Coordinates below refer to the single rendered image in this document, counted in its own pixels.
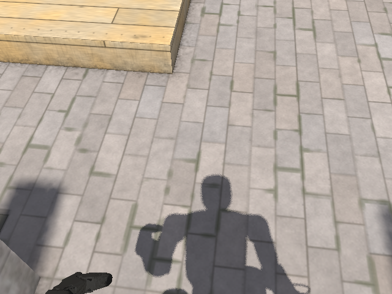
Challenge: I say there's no robot left hand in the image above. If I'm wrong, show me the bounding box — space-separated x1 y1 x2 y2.
45 272 113 294

